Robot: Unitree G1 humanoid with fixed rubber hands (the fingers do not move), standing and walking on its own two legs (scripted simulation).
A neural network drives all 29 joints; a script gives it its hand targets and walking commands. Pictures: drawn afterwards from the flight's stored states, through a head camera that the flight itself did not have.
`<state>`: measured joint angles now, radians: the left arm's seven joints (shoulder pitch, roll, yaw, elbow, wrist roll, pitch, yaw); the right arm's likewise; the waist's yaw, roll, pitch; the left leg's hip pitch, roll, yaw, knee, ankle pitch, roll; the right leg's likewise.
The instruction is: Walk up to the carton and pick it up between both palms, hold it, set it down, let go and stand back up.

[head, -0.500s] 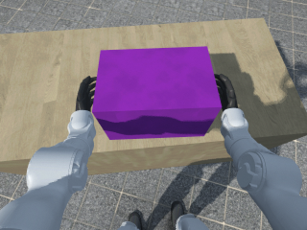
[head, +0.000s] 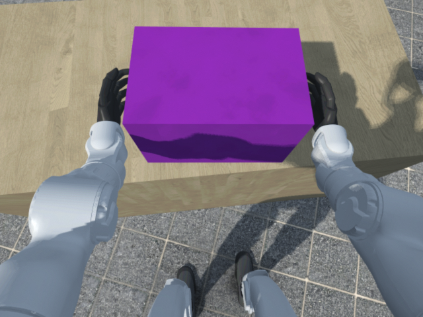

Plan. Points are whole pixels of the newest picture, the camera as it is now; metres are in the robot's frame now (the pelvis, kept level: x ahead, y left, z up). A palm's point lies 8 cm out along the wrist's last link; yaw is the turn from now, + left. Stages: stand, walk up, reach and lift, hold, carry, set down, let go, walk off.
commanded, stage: set down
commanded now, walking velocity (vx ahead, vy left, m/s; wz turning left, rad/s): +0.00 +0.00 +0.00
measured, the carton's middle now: (216, 101) +0.51 -0.02 -0.04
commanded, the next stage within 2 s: none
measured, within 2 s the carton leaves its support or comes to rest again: rests again in 0.10 s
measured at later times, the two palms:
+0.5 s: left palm (108, 104) +0.49 +0.18 +0.00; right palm (322, 113) +0.46 -0.21 -0.02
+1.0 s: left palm (64, 39) +0.53 +0.20 +0.12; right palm (385, 31) +0.52 -0.26 +0.12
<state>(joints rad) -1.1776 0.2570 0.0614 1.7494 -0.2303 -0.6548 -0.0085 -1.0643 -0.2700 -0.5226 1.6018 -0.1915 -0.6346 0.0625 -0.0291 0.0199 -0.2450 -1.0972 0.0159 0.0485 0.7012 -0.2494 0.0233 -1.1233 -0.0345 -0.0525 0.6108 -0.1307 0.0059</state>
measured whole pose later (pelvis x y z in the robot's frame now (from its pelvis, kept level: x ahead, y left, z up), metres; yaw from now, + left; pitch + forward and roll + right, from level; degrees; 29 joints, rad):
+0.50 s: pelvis +0.01 +0.00 +0.00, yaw -1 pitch +39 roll -1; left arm -1.20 0.28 -0.01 1.76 -0.22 -0.56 -0.01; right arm -1.11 -0.30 -0.39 1.69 -0.10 -0.58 0.09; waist -0.02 0.03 -0.31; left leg -1.13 0.03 0.06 0.72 -0.27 0.02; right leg -1.16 -0.02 -0.04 0.62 -0.14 0.01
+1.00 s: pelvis +0.02 -0.02 +0.01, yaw +1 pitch +33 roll -1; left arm -1.25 0.41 -0.20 1.48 -0.43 -0.22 -0.03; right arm -1.21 -0.43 0.07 1.45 0.45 -0.23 0.03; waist -0.02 0.01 -0.32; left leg -0.96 0.03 0.01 0.63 -0.25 -0.02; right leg -0.98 -0.01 -0.09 0.56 -0.16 -0.02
